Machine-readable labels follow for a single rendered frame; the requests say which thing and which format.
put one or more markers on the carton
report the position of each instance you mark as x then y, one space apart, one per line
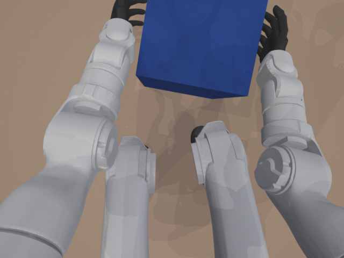
204 48

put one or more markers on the robot right hand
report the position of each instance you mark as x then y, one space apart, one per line
276 35

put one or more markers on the robot right upper arm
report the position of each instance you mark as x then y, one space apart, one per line
297 182

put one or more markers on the left robot forearm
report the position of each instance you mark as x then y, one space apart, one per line
103 80

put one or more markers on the robot left thigh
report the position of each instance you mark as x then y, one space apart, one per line
125 218

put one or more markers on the robot left upper arm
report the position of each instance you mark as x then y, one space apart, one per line
40 217

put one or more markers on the right robot forearm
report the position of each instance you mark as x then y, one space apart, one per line
283 107

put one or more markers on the robot left hand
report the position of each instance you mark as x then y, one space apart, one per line
121 10

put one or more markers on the robot right shin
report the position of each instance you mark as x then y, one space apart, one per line
235 140

